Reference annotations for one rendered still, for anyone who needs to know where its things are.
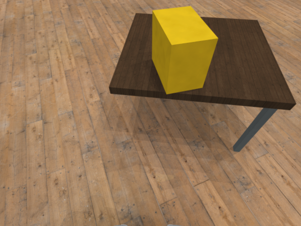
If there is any table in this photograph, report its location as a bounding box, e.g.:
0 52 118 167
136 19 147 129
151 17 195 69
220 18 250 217
109 13 296 152

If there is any carton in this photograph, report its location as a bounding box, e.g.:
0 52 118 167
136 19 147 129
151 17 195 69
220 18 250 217
152 6 218 94

